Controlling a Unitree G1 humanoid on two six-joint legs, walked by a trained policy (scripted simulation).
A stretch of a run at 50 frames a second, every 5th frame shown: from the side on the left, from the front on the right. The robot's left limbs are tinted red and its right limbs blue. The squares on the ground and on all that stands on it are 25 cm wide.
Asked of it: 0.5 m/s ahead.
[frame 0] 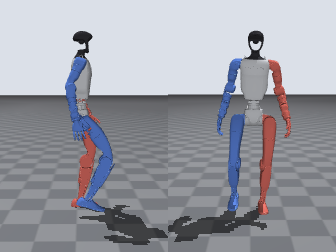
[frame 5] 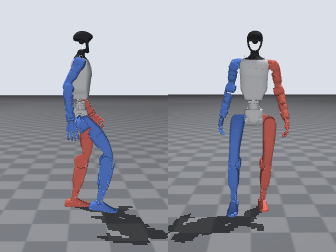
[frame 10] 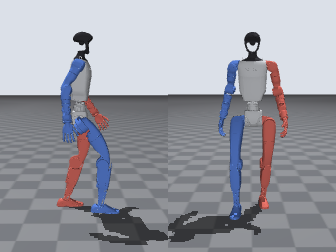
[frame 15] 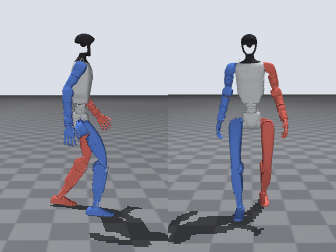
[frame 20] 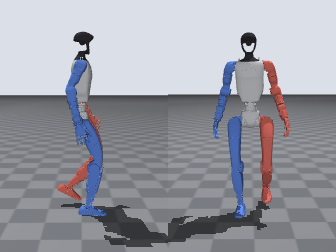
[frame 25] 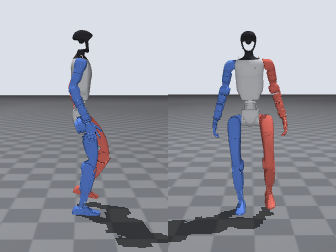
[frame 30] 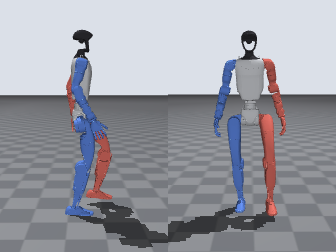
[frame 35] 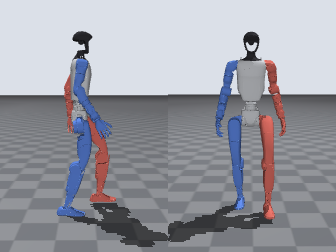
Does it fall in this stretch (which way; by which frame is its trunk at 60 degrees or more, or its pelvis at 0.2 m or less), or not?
no
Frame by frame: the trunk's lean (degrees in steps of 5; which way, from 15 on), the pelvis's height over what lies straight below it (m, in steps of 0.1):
0: 5, 0.8
5: 5, 0.8
10: 5, 0.8
15: 5, 0.8
20: 5, 0.8
25: 0, 0.8
30: 0, 0.8
35: 5, 0.8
